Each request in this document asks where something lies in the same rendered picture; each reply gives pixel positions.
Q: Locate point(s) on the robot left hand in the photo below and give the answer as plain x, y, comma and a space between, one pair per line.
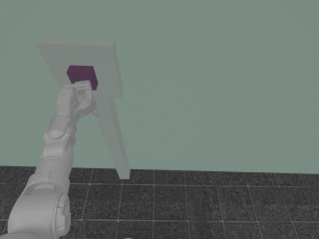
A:
68, 105

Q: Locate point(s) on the robot left forearm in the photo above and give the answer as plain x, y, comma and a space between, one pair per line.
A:
55, 164

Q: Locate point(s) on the left robot upper arm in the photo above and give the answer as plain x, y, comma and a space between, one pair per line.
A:
40, 216

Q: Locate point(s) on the panel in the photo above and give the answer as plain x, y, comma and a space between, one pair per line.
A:
59, 53

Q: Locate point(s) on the button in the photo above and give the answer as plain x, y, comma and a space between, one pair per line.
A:
82, 73

